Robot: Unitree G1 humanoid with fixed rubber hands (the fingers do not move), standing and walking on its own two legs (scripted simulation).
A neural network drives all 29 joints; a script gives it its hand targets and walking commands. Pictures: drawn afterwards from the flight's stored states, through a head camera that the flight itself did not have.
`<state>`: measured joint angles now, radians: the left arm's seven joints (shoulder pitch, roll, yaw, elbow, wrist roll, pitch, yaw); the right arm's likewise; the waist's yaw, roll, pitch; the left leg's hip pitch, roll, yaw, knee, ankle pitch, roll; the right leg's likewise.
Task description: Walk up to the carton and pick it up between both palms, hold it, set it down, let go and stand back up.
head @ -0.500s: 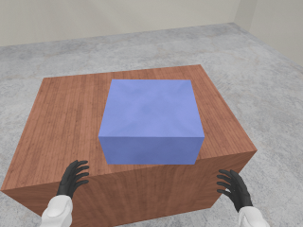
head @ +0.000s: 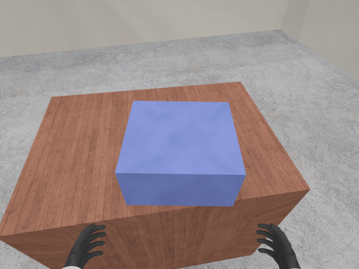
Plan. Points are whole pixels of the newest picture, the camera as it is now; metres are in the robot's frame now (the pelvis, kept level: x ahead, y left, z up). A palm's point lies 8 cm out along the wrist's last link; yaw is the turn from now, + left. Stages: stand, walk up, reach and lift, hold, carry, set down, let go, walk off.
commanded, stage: set down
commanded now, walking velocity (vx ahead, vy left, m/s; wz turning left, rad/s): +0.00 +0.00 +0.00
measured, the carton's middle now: (180, 150) +0.45 +0.03 -0.02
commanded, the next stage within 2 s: let go in 0.28 s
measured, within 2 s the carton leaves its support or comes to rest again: neither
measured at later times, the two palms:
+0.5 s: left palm out of the picture +0.13 +0.23 -0.09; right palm out of the picture +0.13 -0.23 -0.08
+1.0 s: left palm out of the picture +0.08 +0.24 -0.11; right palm out of the picture +0.06 -0.25 -0.13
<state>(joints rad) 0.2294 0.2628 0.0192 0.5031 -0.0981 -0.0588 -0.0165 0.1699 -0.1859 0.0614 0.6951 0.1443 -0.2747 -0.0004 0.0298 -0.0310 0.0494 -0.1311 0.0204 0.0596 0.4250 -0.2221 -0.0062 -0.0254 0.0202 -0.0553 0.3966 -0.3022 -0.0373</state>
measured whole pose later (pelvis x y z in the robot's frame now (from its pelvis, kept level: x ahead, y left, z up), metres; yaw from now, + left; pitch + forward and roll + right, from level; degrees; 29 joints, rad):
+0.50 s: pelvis -0.02 -0.01 +0.00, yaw +0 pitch -4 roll +1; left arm 0.21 0.23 0.02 0.57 -0.01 0.10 -0.01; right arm 0.19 -0.16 0.01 0.74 0.01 -0.20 -0.01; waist 0.01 -0.04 0.06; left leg -0.13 0.03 0.06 0.39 -0.18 -0.02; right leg -0.04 0.03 -0.06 0.39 -0.28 -0.05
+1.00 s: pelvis -0.02 -0.01 -0.01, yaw +5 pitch -1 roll -1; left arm 0.23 0.24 0.03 0.66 0.05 0.04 -0.01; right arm 0.31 -0.20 -0.04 0.83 -0.04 0.01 0.03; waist 0.01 0.00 0.00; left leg -0.33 0.02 -0.03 0.60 -0.25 -0.02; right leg -0.18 0.03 -0.15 0.54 -0.36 -0.07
